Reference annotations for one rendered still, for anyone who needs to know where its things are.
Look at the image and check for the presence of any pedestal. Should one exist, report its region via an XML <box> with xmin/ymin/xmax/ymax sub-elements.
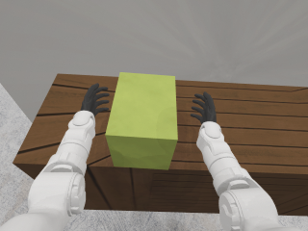
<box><xmin>13</xmin><ymin>73</ymin><xmax>308</xmax><ymax>217</ymax></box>

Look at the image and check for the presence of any right robot forearm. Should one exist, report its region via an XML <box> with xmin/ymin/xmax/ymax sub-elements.
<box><xmin>196</xmin><ymin>121</ymin><xmax>279</xmax><ymax>222</ymax></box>

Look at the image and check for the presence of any carton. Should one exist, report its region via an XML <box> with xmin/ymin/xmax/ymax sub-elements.
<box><xmin>105</xmin><ymin>72</ymin><xmax>178</xmax><ymax>170</ymax></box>

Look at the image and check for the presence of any right robot hand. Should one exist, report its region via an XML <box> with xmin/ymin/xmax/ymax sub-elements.
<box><xmin>190</xmin><ymin>91</ymin><xmax>217</xmax><ymax>124</ymax></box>

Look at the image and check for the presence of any robot left upper arm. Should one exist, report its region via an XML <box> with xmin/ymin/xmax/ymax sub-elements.
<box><xmin>0</xmin><ymin>172</ymin><xmax>86</xmax><ymax>231</ymax></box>

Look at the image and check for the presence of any left robot forearm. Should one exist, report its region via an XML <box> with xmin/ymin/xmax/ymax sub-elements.
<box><xmin>27</xmin><ymin>111</ymin><xmax>96</xmax><ymax>211</ymax></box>

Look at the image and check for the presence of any robot right upper arm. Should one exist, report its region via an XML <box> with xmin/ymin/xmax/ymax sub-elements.
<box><xmin>218</xmin><ymin>188</ymin><xmax>303</xmax><ymax>231</ymax></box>

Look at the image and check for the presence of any left robot hand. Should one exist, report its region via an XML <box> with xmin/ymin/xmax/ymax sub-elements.
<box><xmin>80</xmin><ymin>83</ymin><xmax>110</xmax><ymax>117</ymax></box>

